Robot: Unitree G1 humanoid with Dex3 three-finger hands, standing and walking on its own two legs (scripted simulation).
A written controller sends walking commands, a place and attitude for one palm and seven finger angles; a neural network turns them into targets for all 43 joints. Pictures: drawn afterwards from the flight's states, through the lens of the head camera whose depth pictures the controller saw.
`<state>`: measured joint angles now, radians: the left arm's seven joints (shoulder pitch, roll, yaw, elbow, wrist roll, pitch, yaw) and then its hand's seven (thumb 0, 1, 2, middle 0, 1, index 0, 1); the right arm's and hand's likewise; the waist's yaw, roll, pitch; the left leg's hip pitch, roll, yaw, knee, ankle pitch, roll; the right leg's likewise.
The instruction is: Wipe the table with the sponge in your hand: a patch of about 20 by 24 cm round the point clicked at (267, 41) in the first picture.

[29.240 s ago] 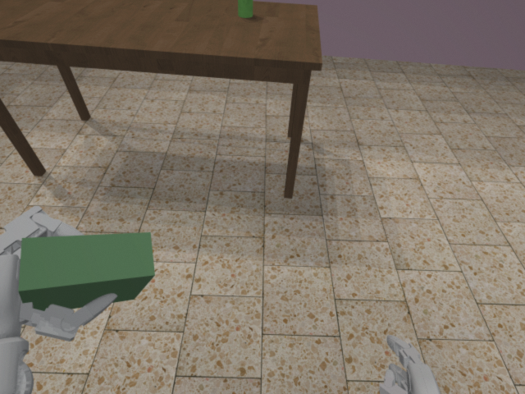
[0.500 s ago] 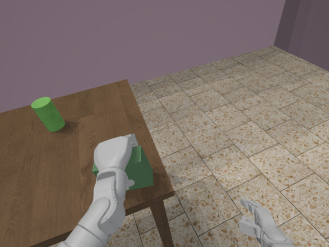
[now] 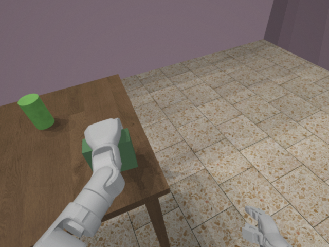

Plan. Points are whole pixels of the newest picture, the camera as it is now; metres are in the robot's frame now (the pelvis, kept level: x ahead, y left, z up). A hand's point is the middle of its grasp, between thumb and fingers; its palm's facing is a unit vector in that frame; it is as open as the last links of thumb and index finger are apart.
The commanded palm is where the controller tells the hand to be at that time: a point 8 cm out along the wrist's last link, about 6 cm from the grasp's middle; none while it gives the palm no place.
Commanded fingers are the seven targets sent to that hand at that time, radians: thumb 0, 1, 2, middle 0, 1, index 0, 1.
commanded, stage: wipe forward along the third lane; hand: left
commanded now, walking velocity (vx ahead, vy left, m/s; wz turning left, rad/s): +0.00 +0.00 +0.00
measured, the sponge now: (113, 157) +0.35 +0.19 +0.02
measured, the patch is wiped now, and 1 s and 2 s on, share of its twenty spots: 0.95 1.00 1.00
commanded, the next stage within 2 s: wipe back along the third lane in 0.92 s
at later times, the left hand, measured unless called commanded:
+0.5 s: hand (106, 134) +0.39 +0.21 +0.07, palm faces +0.01 -0.08 -1.00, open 9.6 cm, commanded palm +0.37 +0.22 +0.11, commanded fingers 0.00 0.10 1.30 -1.20 -1.60 -1.20 -1.60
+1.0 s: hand (101, 123) +0.44 +0.24 +0.07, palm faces -0.05 -0.05 -1.00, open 9.6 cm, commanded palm +0.42 +0.23 +0.10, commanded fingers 0.00 0.10 1.30 -1.20 -1.60 -1.20 -1.60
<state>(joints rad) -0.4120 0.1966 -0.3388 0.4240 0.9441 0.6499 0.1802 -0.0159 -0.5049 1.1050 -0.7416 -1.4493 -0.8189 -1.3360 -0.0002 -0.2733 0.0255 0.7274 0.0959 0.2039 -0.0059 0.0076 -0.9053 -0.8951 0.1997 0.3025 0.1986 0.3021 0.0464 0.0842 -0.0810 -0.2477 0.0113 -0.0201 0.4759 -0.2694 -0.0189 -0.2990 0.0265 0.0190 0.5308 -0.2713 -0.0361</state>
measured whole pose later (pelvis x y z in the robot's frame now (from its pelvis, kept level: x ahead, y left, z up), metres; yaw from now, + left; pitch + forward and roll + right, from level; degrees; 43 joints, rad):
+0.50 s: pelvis +0.01 +0.02 +0.00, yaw +0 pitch +5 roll +0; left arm -0.55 0.20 -0.30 0.59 0.95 0.59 0.18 -0.01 -0.51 1.11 -0.75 -1.45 -0.83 -1.34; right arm 0.03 -0.26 0.02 0.73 0.09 0.21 -0.02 0.01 -0.90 -0.89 0.20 0.30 0.20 0.30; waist 0.04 0.06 -0.10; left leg -0.29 -0.01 -0.02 0.49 -0.29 0.00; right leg -0.32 0.01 0.02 0.51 -0.27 -0.01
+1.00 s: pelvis +0.01 +0.03 +0.00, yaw +0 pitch +8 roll +0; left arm -0.76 0.25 -0.22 0.89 0.96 0.48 0.20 0.00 -0.52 1.12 -0.76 -1.42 -0.82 -1.35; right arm 0.11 -0.26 0.01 0.78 0.07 0.20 -0.02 0.00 -0.90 -0.89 0.20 0.30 0.20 0.30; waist 0.00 0.06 -0.10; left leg -0.36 -0.01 -0.02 0.50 -0.29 0.01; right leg -0.37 0.00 0.02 0.49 -0.26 0.00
